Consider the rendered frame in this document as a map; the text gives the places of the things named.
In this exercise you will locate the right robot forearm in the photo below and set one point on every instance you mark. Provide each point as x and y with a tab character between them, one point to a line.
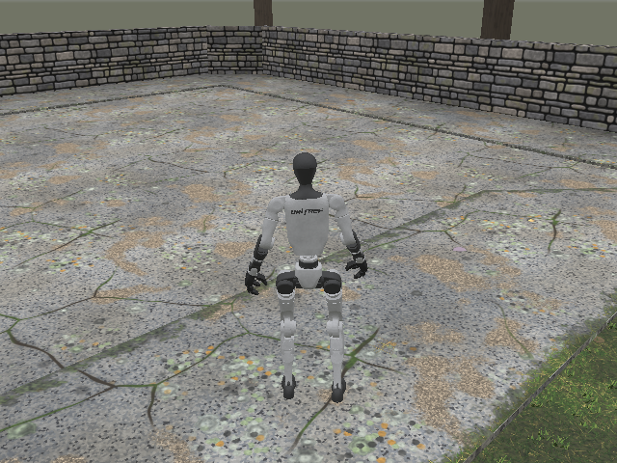
356	250

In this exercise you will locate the robot left hand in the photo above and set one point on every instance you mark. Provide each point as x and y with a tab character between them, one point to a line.
250	281

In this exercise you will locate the left robot forearm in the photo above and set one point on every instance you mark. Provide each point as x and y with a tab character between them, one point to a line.
257	258

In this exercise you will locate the robot left upper arm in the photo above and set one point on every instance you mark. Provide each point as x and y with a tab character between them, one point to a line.
270	222

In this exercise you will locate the robot left thigh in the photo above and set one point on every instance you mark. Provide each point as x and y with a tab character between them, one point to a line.
285	284

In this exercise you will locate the robot torso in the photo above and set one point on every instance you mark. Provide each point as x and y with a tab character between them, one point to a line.
307	224

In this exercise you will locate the robot right hand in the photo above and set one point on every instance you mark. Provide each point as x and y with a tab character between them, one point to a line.
363	268

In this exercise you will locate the robot right upper arm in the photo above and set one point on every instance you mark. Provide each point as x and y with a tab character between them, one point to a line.
337	203

